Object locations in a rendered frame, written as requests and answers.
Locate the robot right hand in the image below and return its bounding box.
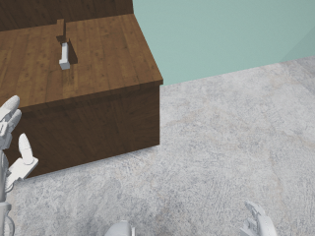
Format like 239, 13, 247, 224
239, 200, 279, 236

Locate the robot left forearm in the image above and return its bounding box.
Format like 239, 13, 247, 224
0, 202, 15, 236

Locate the counter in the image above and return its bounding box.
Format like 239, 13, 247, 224
0, 0, 163, 179

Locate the left robot thigh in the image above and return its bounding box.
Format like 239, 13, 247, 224
104, 222, 136, 236

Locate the robot left hand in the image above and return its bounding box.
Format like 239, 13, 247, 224
0, 95, 38, 203

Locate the tap lever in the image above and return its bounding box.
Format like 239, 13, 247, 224
59, 42, 70, 70

